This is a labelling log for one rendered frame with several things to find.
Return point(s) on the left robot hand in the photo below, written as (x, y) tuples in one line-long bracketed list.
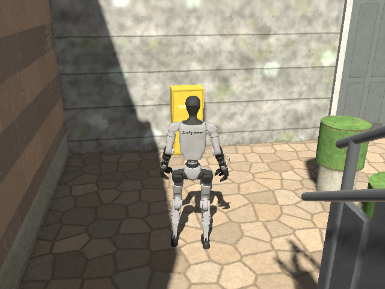
[(167, 170)]

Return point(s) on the right robot shin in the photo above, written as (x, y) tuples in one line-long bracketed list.
[(206, 217)]

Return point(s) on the right robot upper arm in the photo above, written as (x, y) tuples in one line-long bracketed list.
[(211, 127)]

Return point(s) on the right robot hand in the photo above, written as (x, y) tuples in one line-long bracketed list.
[(222, 172)]

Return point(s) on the robot head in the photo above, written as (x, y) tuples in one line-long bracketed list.
[(192, 105)]

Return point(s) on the right robot forearm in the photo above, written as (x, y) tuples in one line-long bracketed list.
[(221, 160)]

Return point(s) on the left robot forearm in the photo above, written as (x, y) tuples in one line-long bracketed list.
[(165, 159)]

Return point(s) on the left robot upper arm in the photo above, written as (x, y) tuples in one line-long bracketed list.
[(174, 127)]

